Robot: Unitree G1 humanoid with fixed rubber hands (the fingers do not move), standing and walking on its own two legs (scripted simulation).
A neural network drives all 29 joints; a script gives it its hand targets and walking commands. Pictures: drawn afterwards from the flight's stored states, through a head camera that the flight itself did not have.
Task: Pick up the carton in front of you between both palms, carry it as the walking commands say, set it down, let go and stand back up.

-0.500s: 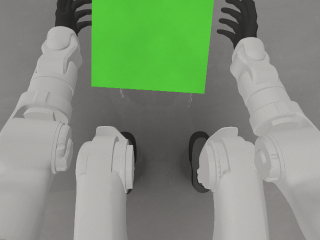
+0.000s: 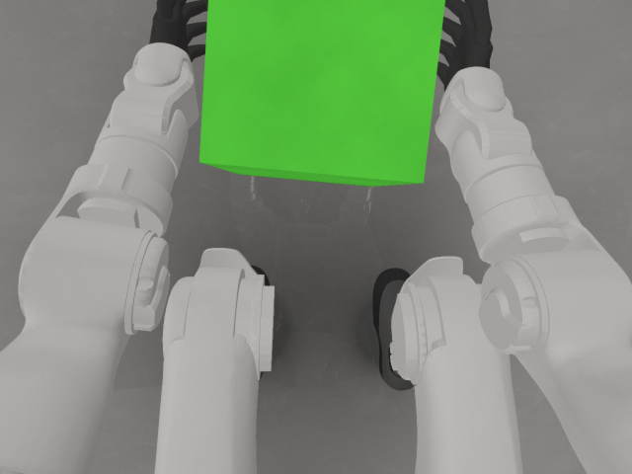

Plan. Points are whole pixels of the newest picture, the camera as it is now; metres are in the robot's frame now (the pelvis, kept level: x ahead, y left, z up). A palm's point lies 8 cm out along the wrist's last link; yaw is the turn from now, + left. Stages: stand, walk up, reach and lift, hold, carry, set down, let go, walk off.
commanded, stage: reach and lift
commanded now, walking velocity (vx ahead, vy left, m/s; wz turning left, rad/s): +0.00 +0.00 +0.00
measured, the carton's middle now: (315, 95) +0.50 +0.04 -0.23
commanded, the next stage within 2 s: none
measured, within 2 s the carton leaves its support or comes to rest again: neither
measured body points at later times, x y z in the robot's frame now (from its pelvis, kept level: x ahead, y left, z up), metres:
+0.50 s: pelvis +0.00 -0.01 +0.10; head +0.25 +0.03 +0.48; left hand +0.49 +0.20 +0.03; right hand +0.50 -0.10 +0.03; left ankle +0.11 +0.13 -0.33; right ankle +0.12 -0.13 -0.33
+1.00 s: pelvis +0.05 -0.01 +0.24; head +0.21 +0.02 +0.65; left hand +0.45 +0.19 +0.18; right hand +0.47 -0.11 +0.19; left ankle +0.11 +0.13 -0.33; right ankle +0.12 -0.13 -0.33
